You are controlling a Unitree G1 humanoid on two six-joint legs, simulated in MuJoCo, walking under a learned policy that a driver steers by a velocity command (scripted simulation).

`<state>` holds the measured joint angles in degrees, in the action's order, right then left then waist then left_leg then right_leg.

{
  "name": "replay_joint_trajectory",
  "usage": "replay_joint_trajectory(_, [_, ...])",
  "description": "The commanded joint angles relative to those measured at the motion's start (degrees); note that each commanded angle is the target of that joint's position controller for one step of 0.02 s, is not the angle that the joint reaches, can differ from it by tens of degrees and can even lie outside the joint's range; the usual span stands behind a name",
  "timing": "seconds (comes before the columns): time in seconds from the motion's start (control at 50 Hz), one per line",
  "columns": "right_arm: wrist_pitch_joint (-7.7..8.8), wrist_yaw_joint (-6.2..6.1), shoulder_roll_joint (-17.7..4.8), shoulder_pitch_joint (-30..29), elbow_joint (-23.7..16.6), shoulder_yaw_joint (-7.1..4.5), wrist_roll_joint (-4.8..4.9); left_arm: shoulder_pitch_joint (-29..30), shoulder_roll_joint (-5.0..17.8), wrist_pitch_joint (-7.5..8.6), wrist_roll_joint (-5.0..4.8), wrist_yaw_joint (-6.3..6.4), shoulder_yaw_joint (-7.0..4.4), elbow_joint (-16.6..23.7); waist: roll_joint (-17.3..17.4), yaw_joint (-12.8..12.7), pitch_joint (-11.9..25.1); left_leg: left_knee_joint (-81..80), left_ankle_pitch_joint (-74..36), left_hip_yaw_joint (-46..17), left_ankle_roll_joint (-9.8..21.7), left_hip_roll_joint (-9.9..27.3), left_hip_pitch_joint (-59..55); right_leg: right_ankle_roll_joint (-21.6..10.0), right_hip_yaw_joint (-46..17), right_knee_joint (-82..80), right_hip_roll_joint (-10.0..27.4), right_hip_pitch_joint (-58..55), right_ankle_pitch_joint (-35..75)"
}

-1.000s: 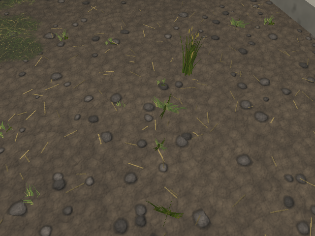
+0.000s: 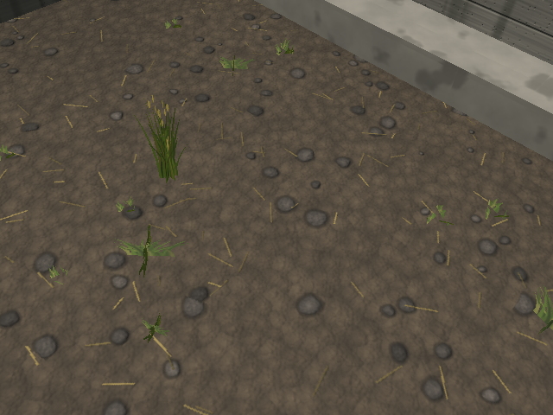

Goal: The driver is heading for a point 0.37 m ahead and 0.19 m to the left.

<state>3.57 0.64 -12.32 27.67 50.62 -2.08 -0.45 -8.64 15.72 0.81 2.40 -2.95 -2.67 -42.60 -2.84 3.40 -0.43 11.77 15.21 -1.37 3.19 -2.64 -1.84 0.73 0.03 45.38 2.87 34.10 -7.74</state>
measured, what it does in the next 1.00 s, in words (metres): walks ahead, turning left: right foot, then left foot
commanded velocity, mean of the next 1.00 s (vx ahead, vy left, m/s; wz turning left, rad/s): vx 0.34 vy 0.00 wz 0.34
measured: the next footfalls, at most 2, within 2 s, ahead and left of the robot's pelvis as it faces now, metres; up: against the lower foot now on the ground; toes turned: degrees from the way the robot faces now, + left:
right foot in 0.14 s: +0.23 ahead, -0.12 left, +0.00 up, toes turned +4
left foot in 0.66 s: +0.46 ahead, +0.15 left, +0.00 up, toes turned +24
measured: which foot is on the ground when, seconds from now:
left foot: down 0.00-0.16, up 0.18-0.64, down 0.66-1.00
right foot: up 0.00-0.12, down 0.14-0.66, up 0.68-1.00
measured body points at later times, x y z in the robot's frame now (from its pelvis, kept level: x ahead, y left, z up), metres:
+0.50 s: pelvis +0.25 -0.02 +0.00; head +0.27 -0.02 +0.45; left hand +0.18 +0.24 -0.13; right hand +0.47 -0.22 -0.11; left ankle +0.34 +0.14 -0.68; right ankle +0.19 -0.12 -0.75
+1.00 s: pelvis +0.40 +0.05 -0.01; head +0.42 +0.07 +0.44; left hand +0.38 +0.31 -0.15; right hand +0.56 -0.14 -0.14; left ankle +0.42 +0.13 -0.75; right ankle +0.49 -0.07 -0.72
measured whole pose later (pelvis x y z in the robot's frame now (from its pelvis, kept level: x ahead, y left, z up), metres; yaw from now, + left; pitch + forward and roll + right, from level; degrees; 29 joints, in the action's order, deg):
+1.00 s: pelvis +0.40 +0.05 -0.01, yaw +22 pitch +0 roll +0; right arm 1.5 0.1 -11.1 13.4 51.4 -0.8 -1.5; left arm -13.0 12.2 -1.9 1.4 1.4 -1.4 -51.7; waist -1.8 0.5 -2.8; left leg 22.1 7.6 4.0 5.6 -4.2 14.6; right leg 0.2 -0.3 42.2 3.2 22.7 -18.5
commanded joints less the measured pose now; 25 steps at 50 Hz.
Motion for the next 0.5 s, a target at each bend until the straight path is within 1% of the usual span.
replay_joint_trajectory(0.02, [0.62, -0.51, -9.8, 2.4, -1.3, -2.23, -0.21, 11.4, 1.4, 1.54, -0.51, -0.04, 0.40, 7.0, 9.3, 1.3, -5.1, -0.7, -22.8, -9.7, 8.2, 12.3, 1.9, 0.6, 2.9, -7.2, -2.4, 2.5, 0.9])
replay_joint_trajectory(0.06, [0.48, -0.75, -10.7, 1.9, -1.2, -2.47, -0.31, 11.4, 2.2, 1.84, -0.74, 0.37, 0.33, 7.3, 9.8, 0.5, -4.4, 1.7, -26.5, -11.1, 7.7, 13.4, 2.5, -0.5, 2.6, -10.0, -3.0, -1.9, -0.4])
replay_joint_trajectory(0.08, [0.40, -0.81, -11.1, 0.7, -1.4, -2.60, -0.38, 9.6, 2.8, 2.07, -0.90, 0.71, 0.14, 7.0, 9.9, -0.8, -3.7, 3.2, -28.3, -11.8, 6.9, 13.9, 3.6, -1.2, 2.4, -11.7, -3.5, -6.1, -1.4])
replay_joint_trajectory(0.1, [0.39, -0.78, -11.8, -0.8, -1.7, -2.80, -0.41, 6.0, 3.8, 2.33, -1.04, 1.24, -0.25, 6.0, 10.0, -2.9, -2.4, 6.3, -32.7, -11.9, 6.0, 13.7, 5.0, -2.1, 2.4, -13.8, -4.6, -12.1, -2.8])
replay_joint_trajectory(0.12, [0.43, -0.63, -12.2, -2.1, -1.9, -2.94, -0.12, -0.5, 5.0, 2.78, -0.92, 1.99, -0.88, 3.9, 8.4, -6.2, 0.7, 13.8, -37.1, -10.3, 4.8, 11.8, 7.0, -3.2, 2.6, -17.7, -5.7, -21.8, -1.8])
replay_joint_trajectory(0.14, [0.63, -0.38, -11.2, -2.6, -2.3, -2.76, 0.40, -9.0, 7.9, 3.56, 0.08, 2.96, -1.86, 1.6, 5.3, -9.7, 6.5, 25.7, -32.2, -7.5, 3.5, 8.3, 13.4, -5.0, -1.1, -18.8, -1.7, -35.3, -2.1])
replay_joint_trajectory(0.16, [0.77, -0.17, -5.7, -1.5, -5.3, -1.42, 1.54, -17.5, 13.4, 3.83, 1.79, 4.02, -3.06, 1.8, -4.4, -12.0, 16.8, 44.6, -9.9, -3.6, 1.6, 3.0, 26.2, -8.4, -21.0, -22.1, 16.0, -50.8, -18.6])
replay_joint_trajectory(0.18, [0.25, -0.38, -6.0, 0.4, -6.6, -1.69, 1.54, -16.1, 15.1, 3.03, 0.97, 3.87, -3.45, 1.6, -13.2, -9.2, 19.3, 55.4, 14.9, -2.0, 1.8, -2.0, 36.1, -12.0, -42.6, -31.2, 24.0, -50.0, -24.1])
replay_joint_trajectory(0.2, [-0.64, -0.55, -8.9, -0.9, -5.2, -2.45, 0.23, -11.1, 10.3, 2.65, 0.28, 3.63, -2.36, 2.1, -5.4, -6.9, 10.2, 60.0, 11.1, -4.0, 2.5, 2.4, 38.8, -11.7, -37.1, -31.6, 21.7, -42.2, -27.0])
replay_joint_trajectory(0.22, [-0.83, 0.14, -8.1, -3.7, -5.0, -2.37, -0.13, -7.3, 5.9, 2.88, -0.25, 3.47, -1.31, 2.4, -1.2, -5.9, 3.7, 58.6, 6.5, -3.6, 2.5, 4.4, 38.7, -10.9, -28.0, -32.3, 18.6, -35.0, -22.2])
replay_joint_trajectory(0.24, [-1.08, 0.61, -6.5, -4.6, -4.9, -2.18, -0.09, -5.6, 4.1, 3.26, -0.29, 3.36, -0.78, 2.1, -1.4, -4.5, 0.5, 56.1, 4.0, -3.1, 2.1, 6.0, 36.9, -9.5, -20.2, -34.0, 15.6, -30.1, -14.4])
replay_joint_trajectory(0.26, [-1.70, 1.02, -6.5, -5.0, -4.9, -2.38, -0.92, -5.7, 3.1, 3.73, -0.49, 3.51, -0.46, 1.4, -3.3, -3.6, -0.7, 54.6, 3.2, -2.7, 1.5, 6.9, 35.6, -8.7, -15.2, -34.9, 13.6, -27.2, -9.1])
replay_joint_trajectory(0.28, [-2.45, 1.46, -6.1, -4.5, -4.4, -2.36, -1.39, -5.8, 2.7, 4.24, -0.64, 3.53, -0.36, 0.9, -3.6, -2.9, -1.1, 54.5, 2.3, -2.1, 1.0, 7.1, 34.7, -8.4, -11.3, -35.7, 12.3, -25.9, -4.8])
replay_joint_trajectory(0.3, [-2.93, 1.81, -5.8, -5.1, -4.7, -2.36, -1.48, -6.5, 2.8, 4.88, -0.88, 3.44, -0.42, 0.4, -3.4, -2.6, -0.8, 54.6, 1.1, -1.8, 0.7, 7.1, 34.8, -8.7, -9.1, -36.1, 12.2, -25.6, -1.1])
replay_joint_trajectory(0.34, [-3.46, 2.42, -5.4, -8.6, -6.1, -2.32, -1.51, -7.7, 3.3, 5.74, -1.37, 3.30, -0.73, -0.6, -2.5, -2.3, -1.6, 53.9, -2.1, -1.6, 0.1, 7.6, 38.2, -9.4, -5.2, -37.6, 12.4, -26.5, 3.0])
replay_joint_trajectory(0.38, [-3.67, 2.90, -5.3, -12.6, -7.4, -2.24, -1.63, -9.0, 3.5, 5.90, -1.32, 3.29, -0.91, -1.5, -1.5, -2.7, -2.5, 52.2, -5.8, -1.3, -0.6, 8.0, 42.2, -9.8, -1.6, -38.3, 12.3, -28.0, 5.8])
replay_joint_trajectory(0.42, [-3.60, 3.26, -4.9, -16.7, -8.9, -1.96, -1.57, -10.2, 3.2, 5.80, -1.18, 3.22, -0.89, -2.5, -1.0, -3.2, -3.5, 47.5, -9.6, -0.4, -1.1, 7.9, 44.2, -9.7, 2.1, -38.3, 11.5, -28.9, 9.0])
replay_joint_trajectory(0.46, [-3.31, 3.72, -4.2, -20.8, -10.3, -1.37, -1.51, -10.6, 3.4, 5.77, -1.19, 3.16, -0.92, -3.2, -1.1, -3.8, -4.1, 40.0, -14.2, 1.7, -1.2, 7.5, 42.2, -9.0, 6.1, -37.8, 10.3, -28.7, 11.7])
replay_joint_trajectory(0.5, [-3.11, 4.25, -3.8, -25.3, -11.9, -0.85, -1.59, -12.0, 4.6, 5.69, -1.24, 3.39, -1.21, -4.0, -1.2, -5.0, -4.9, 33.2, -16.1, 4.3, -0.4, 7.2, 39.8, -8.6, 8.5, -37.8, 10.7, -29.5, 13.6])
